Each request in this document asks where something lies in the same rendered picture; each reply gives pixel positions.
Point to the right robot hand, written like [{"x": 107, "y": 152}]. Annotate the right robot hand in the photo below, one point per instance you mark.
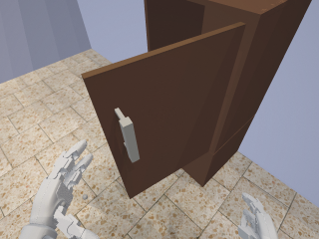
[{"x": 261, "y": 223}]

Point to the cupboard door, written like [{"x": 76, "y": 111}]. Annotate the cupboard door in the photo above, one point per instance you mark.
[{"x": 173, "y": 95}]

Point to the handle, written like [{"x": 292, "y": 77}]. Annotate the handle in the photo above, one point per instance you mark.
[{"x": 129, "y": 136}]

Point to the left robot hand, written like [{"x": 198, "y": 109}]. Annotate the left robot hand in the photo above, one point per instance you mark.
[{"x": 47, "y": 210}]

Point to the robot left forearm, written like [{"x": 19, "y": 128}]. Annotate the robot left forearm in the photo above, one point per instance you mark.
[{"x": 37, "y": 231}]

